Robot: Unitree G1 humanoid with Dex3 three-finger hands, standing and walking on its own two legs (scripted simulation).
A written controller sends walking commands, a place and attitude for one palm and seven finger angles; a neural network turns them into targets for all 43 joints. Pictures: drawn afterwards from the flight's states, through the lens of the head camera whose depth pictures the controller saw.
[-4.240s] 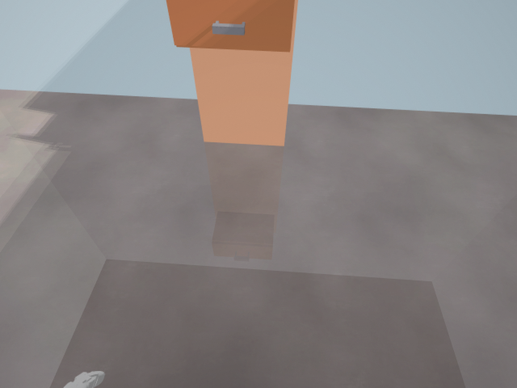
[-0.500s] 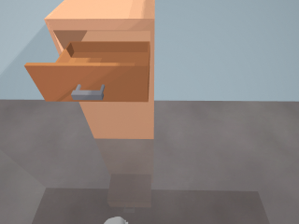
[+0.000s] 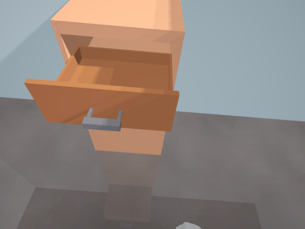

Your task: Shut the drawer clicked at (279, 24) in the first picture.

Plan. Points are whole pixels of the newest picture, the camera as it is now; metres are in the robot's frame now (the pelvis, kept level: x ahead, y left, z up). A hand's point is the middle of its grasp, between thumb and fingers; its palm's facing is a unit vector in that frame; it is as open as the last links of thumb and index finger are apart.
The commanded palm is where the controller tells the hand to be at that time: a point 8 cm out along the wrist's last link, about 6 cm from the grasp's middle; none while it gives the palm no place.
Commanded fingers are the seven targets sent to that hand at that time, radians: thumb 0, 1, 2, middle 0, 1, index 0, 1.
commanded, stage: take the last steps up to it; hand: left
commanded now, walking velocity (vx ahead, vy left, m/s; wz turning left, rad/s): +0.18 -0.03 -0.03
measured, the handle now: (103, 118) +0.42 +0.19 +0.02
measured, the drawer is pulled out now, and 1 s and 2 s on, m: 0.29 0.29 0.29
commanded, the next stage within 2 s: come to a stop and stand still in 0.10 s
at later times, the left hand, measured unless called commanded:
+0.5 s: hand (112, 213) +0.19 +0.13 -0.17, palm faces +0.05 -0.97 -0.23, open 7.2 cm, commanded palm none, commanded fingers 0.00 0.90 0.90 -0.20 -0.30 -0.20 -0.30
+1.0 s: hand out of the picture +0.03 +0.26 -0.17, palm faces +0.06 -0.96 -0.28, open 7.4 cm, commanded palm none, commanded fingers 0.00 0.90 0.90 -0.20 -0.30 -0.20 -0.30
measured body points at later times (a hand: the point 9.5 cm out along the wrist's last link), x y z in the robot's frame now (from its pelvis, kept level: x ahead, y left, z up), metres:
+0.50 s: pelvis +0.09 -0.04 -0.01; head +0.12 -0.06 +0.44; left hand +0.19 +0.18 -0.15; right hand +0.10 -0.27 -0.18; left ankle +0.06 +0.10 -0.69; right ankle +0.14 -0.13 -0.75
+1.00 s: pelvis +0.03 +0.06 -0.02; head +0.03 +0.03 +0.43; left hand +0.03 +0.31 -0.15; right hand +0.11 -0.17 -0.17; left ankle +0.06 +0.11 -0.75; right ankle +0.07 -0.06 -0.75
